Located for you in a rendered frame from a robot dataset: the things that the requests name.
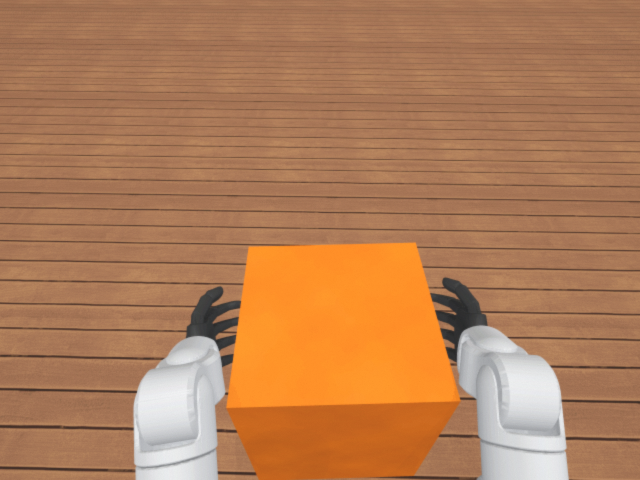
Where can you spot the robot right forearm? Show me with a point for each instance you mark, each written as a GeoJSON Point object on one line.
{"type": "Point", "coordinates": [519, 407]}

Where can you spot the robot right hand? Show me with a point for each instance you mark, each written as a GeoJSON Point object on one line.
{"type": "Point", "coordinates": [467, 309]}

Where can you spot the carton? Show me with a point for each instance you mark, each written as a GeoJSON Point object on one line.
{"type": "Point", "coordinates": [339, 368]}

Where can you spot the robot left forearm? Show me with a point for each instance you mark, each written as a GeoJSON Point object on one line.
{"type": "Point", "coordinates": [175, 434]}

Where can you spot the robot left hand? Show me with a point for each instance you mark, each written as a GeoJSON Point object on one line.
{"type": "Point", "coordinates": [202, 321]}

